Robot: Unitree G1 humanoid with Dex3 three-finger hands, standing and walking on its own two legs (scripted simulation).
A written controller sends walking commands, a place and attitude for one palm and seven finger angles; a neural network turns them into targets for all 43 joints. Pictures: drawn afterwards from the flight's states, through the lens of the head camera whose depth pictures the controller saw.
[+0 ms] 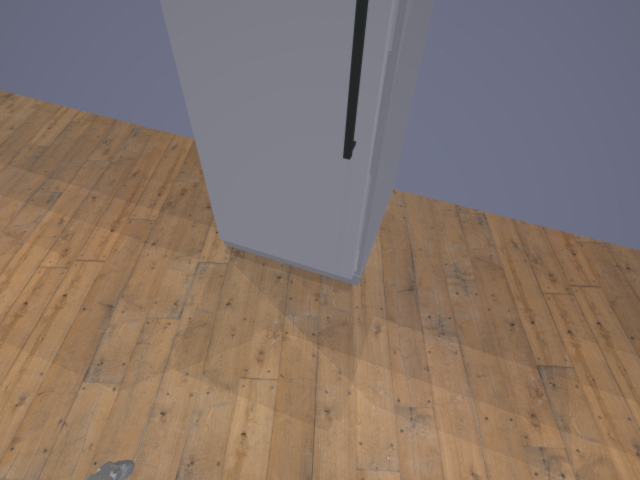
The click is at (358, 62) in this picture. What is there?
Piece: fridge door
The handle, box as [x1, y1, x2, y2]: [343, 0, 367, 159]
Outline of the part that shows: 367,0 356,0 343,157 349,159 351,156 351,151 355,144 355,141 353,140 353,132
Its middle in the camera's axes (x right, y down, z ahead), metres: +0.08 -0.38 +0.81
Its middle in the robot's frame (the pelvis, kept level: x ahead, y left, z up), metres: +0.88 -0.03 +0.13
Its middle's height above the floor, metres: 0.90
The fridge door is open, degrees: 0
